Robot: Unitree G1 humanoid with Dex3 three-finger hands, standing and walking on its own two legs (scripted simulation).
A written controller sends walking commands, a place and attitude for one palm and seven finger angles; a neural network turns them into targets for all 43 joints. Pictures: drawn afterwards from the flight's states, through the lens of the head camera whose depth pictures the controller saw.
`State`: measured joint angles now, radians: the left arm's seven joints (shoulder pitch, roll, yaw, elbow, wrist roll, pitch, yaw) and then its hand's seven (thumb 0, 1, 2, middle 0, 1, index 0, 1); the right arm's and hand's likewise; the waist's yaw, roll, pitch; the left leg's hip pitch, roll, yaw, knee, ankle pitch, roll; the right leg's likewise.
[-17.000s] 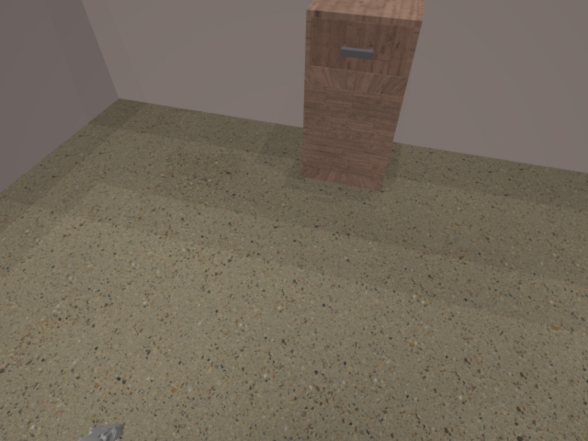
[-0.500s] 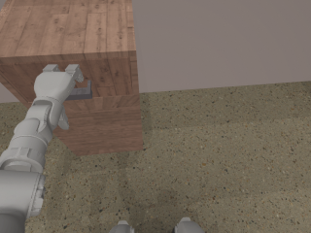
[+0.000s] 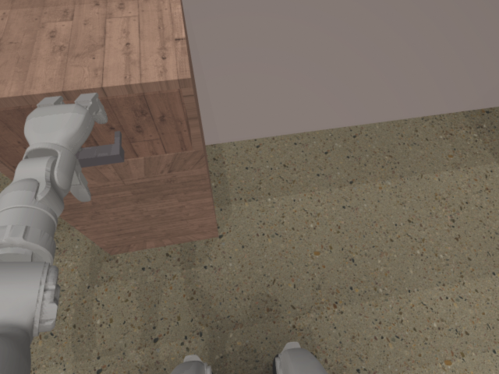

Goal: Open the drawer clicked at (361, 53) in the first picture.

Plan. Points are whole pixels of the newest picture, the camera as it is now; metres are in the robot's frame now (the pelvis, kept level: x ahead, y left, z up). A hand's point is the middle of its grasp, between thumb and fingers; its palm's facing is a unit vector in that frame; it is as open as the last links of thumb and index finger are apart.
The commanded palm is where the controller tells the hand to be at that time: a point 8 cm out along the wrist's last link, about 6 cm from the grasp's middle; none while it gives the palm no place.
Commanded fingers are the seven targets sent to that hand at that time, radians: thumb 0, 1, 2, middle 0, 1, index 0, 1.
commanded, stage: lift the fingers back up to retry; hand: left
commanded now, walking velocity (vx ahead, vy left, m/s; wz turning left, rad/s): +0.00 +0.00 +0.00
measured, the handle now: (89, 148) +0.53 +0.27 -0.03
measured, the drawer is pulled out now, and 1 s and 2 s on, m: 0.00 0.00 0.00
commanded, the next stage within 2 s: re-aim the fingers above the handle in 0.34 s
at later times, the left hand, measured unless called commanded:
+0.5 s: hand (67, 150) +0.48 +0.27 +0.03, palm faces -0.10 -0.02 -0.99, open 13.8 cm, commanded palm +0.47 +0.26 +0.09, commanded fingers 0.00 -0.50 0.30 -0.30 -1.20 -0.30 -1.20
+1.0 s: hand (69, 152) +0.48 +0.27 +0.03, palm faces -0.10 -0.02 -1.00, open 13.8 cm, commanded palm +0.46 +0.27 +0.09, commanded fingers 0.00 -0.50 0.30 -0.30 -1.20 -0.30 -1.20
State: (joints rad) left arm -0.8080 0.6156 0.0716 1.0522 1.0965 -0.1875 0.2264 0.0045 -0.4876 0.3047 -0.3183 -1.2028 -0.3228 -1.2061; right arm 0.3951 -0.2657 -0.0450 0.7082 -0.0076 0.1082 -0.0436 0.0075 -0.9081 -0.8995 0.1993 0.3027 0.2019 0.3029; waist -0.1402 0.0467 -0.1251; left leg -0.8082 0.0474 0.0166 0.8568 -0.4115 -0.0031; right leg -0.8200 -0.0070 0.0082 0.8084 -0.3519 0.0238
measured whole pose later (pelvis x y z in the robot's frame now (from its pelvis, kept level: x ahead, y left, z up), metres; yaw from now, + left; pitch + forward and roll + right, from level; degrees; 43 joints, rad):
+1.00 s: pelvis +0.01 +0.00 +0.00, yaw +0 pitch +20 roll -1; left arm -0.79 0.57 0.03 1.05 1.08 -0.09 0.25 0.00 -0.49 0.30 -0.32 -1.21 -0.33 -1.20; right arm 0.37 -0.26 -0.06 0.72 -0.01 0.12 -0.02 0.01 -0.91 -0.90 0.20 0.30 0.20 0.30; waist -0.12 0.05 -0.14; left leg -0.77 0.04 0.01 0.83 -0.41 0.00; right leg -0.77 -0.01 0.01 0.78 -0.35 0.03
